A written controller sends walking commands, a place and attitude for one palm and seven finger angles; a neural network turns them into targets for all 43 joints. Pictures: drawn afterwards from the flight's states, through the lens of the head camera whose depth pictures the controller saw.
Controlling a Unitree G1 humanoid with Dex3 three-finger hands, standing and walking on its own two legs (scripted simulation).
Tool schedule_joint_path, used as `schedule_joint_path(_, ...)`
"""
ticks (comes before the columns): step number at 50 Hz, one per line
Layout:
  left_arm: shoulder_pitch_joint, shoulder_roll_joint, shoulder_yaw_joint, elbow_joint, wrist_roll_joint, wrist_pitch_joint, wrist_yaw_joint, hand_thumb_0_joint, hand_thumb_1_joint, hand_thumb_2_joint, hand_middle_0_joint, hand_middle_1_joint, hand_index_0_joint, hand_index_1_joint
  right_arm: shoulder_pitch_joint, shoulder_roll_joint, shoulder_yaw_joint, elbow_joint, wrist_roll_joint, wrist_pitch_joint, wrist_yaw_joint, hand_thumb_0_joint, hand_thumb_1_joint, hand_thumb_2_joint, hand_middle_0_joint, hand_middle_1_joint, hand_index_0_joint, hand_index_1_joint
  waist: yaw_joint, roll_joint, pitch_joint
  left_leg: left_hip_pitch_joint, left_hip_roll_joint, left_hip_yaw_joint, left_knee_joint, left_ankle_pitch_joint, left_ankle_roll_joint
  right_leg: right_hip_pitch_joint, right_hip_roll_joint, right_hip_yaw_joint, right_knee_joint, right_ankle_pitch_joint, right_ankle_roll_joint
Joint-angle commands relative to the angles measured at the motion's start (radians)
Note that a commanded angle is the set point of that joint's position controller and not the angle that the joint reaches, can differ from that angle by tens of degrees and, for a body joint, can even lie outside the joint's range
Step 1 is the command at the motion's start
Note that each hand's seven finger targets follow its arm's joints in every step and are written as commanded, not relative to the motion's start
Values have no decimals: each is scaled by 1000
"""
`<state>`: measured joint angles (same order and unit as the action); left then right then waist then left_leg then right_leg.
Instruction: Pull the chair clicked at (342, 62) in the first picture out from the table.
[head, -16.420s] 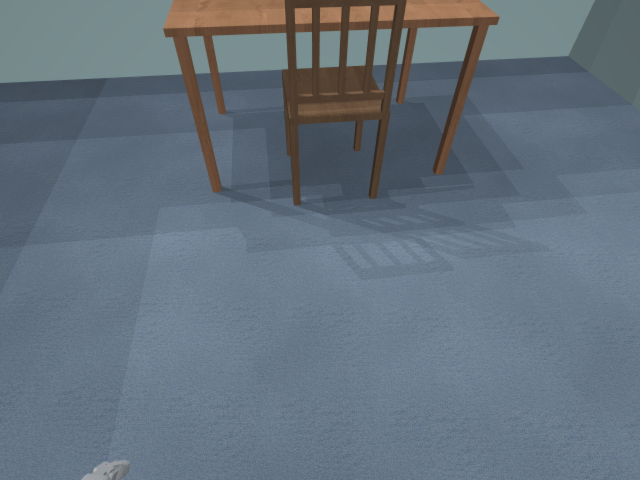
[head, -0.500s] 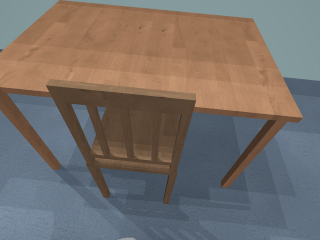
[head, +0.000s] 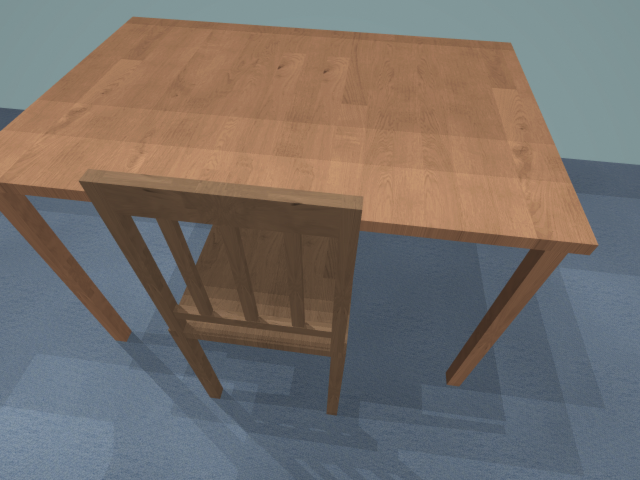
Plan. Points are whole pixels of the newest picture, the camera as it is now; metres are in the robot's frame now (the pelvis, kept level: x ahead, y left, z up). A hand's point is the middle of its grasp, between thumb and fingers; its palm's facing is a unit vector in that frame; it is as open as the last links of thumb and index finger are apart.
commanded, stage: come to a stop and stand still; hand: left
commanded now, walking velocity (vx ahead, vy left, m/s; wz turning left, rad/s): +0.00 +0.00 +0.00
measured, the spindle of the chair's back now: (241, 276) +0.44 +0.18 -0.09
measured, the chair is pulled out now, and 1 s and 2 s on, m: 0.00 0.00 0.00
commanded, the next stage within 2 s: look again from close up in 0.54 s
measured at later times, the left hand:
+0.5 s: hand out of the picture +0.04 +0.24 -0.17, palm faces -0.02 -0.97 -0.24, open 7.4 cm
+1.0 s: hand out of the picture +0.01 +0.19 -0.18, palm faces -0.01 -0.98 -0.18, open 7.4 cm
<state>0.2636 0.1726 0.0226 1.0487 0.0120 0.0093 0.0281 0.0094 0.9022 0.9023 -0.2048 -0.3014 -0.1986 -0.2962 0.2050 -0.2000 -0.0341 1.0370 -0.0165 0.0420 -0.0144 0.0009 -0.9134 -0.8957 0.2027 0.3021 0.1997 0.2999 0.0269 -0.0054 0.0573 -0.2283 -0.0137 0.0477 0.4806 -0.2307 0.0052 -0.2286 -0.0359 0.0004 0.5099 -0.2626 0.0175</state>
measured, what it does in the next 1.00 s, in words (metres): stands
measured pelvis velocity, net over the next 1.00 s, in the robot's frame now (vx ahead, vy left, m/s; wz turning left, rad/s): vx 0.01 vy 0.03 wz -0.02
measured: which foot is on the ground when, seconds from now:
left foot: down 0.00-1.00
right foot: down 0.00-1.00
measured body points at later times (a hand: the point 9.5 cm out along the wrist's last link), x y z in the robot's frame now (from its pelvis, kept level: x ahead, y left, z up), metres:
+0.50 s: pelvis +0.01 +0.05 +0.00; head +0.01 +0.05 +0.45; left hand +0.05 +0.29 -0.15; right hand +0.03 -0.19 -0.15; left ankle +0.02 +0.11 -0.74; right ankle +0.01 -0.13 -0.74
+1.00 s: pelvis +0.01 +0.03 +0.00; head +0.02 +0.03 +0.45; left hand +0.01 +0.24 -0.16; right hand +0.03 -0.21 -0.15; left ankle +0.02 +0.11 -0.74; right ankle +0.01 -0.13 -0.74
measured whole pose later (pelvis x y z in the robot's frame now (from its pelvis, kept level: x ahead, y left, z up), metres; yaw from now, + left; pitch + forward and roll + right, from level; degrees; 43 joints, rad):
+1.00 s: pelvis +0.01 +0.03 +0.00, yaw -1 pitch -2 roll +0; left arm 0.31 0.16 -0.03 1.09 0.01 -0.02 0.04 0.01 0.90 0.90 -0.20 -0.30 -0.20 -0.30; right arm 0.24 -0.17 0.00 1.12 0.00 -0.02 -0.01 0.00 -0.91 -0.90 0.20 0.30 0.20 0.30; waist 0.00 -0.02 0.03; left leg -0.17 -0.04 0.07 0.44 -0.24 0.06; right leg -0.16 -0.06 0.02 0.44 -0.24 0.06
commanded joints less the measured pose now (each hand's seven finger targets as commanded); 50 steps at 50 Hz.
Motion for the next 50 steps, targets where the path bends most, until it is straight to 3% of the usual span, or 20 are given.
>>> schedule_joint_path(1,-18,157,39,-71,4,1,6,0,900,900,-200,-300,-200,-300,40,-84,-12,-45,-3,-25,-2,0,-900,-900,200,300,200,300,-17,5,0,44,104,-109,-106,66,5,-104,-100,103,-112,-2,-47)
schedule_joint_path(2,-14,139,35,-70,6,5,5,0,900,900,-200,-300,-200,-300,34,-96,-10,-49,-2,-29,-3,0,-900,-900,200,300,200,300,-11,49,5,13,133,-150,-158,28,26,-89,-62,62,-87,-45,-28)
schedule_joint_path(3,149,123,3,-6,10,-30,45,0,900,900,-200,-300,-200,-300,-70,-137,-7,-121,13,-55,4,0,-900,-900,200,300,200,300,34,93,-35,-3,138,-45,84,99,3,-10,-113,82,-113,157,-39)
schedule_joint_path(4,104,186,-1,-30,4,-47,37,0,900,900,-200,-300,-200,-300,-46,-91,4,-126,13,-55,8,0,-900,-900,200,300,200,300,-6,13,-65,-29,38,-45,89,-13,-29,15,-189,224,-130,318,-84)
schedule_joint_path(5,29,203,6,-70,0,-51,34,0,900,900,-200,-300,-200,-300,71,-65,4,-123,2,-53,7,0,-900,-900,200,300,200,300,-70,-50,-139,3,51,-50,30,-63,-24,15,-224,216,-105,208,-111)
schedule_joint_path(6,-7,193,2,-92,1,-45,31,0,900,900,-200,-300,-200,-300,77,-76,3,-109,0,-51,8,0,-900,-900,200,300,200,300,-63,-42,-123,30,52,-60,6,-30,-20,-26,-180,178,-96,84,-101)
schedule_joint_path(7,-23,185,1,-100,3,-38,28,0,900,900,-200,-300,-200,-300,85,-88,-1,-107,0,-54,9,0,-900,-900,200,300,200,300,-65,33,-79,25,75,-87,-28,16,-10,-63,-131,136,-69,7,-81)
schedule_joint_path(9,-3,163,-4,-105,7,-22,24,0,900,900,-200,-300,-200,-300,72,-111,-1,-117,-1,-60,9,0,-900,-900,200,300,200,300,-37,110,-19,-69,132,-169,-112,13,24,-37,-52,46,-29,-45,-45)
schedule_joint_path(11,29,133,-11,-98,9,-15,21,0,900,900,-200,-300,-200,-300,58,-130,-2,-130,0,-60,8,0,-900,-900,200,300,200,300,-21,51,27,-143,145,-205,-180,-105,37,-2,-26,9,-4,-46,-32)
schedule_joint_path(12,36,126,-14,-98,10,-15,19,0,900,900,-200,-300,-200,-300,52,-131,-3,-129,1,-61,9,0,-900,-900,200,300,200,300,-17,26,33,-145,140,-205,-190,-117,38,1,-28,9,-7,-28,-31)
schedule_joint_path(15,46,124,-15,-102,8,-17,17,0,900,900,-200,-300,-200,-300,60,-125,-3,-120,1,-65,9,0,-900,-900,200,300,200,300,-17,49,15,-109,134,-203,-206,-115,38,-3,-32,13,-17,-10,-32)
schedule_joint_path(17,43,121,-16,-102,7,-21,17,0,900,900,-200,-300,-200,-300,77,-123,-3,-107,2,-69,8,0,-900,-900,200,300,200,300,-24,16,-8,-64,131,-199,-198,-55,35,-4,-38,21,-30,16,-31)
schedule_joint_path(24,55,120,-19,-80,3,-28,17,0,900,900,-200,-300,-200,-300,88,-116,0,-63,6,-79,5,0,-900,-900,200,300,200,300,-27,19,-35,24,128,-165,-174,105,33,2,-53,30,-63,72,-25)
schedule_joint_path(29,73,115,-23,-51,4,-30,17,0,900,900,-200,-300,-200,-300,80,-106,3,-35,10,-80,4,0,-900,-900,200,300,200,300,-26,12,-11,28,118,-151,-173,100,34,3,-59,41,-90,91,-20)
schedule_joint_path(33,85,107,-26,-32,3,-35,19,0,900,900,-200,-300,-200,-300,84,-102,4,-11,11,-85,3,0,-900,-900,200,300,200,300,-32,15,-45,77,112,-124,-148,169,32,10,-70,47,-96,133,-16)
schedule_joint_path(39,94,104,-28,-10,4,-36,19,0,900,900,-200,-300,-200,-300,76,-87,5,14,14,-82,2,0,-900,-900,200,300,200,300,-31,-7,-4,62,106,-114,-147,123,32,-2,-69,56,-120,124,-16)
schedule_joint_path(42,99,99,-30,-1,4,-37,19,0,900,900,-200,-300,-200,-300,74,-86,8,27,13,-84,2,0,-900,-900,200,300,200,300,-31,13,-10,68,106,-108,-151,118,28,1,-71,61,-122,125,-16)
schedule_joint_path(47,106,98,-31,9,3,-41,19,0,900,900,-200,-300,-200,-300,74,-75,10,42,15,-84,2,0,-900,-900,200,300,200,300,-30,-20,-10,73,104,-103,-144,120,28,2,-75,69,-135,137,-19)
schedule_joint_path(50,105,96,-31,9,2,-40,19,0,900,900,-200,-300,-200,-300,73,-73,11,49,15,-83,1,0,-900,-900,200,300,200,300,-29,0,6,62,104,-99,-147,105,26,-4,-73,69,-141,124,-20)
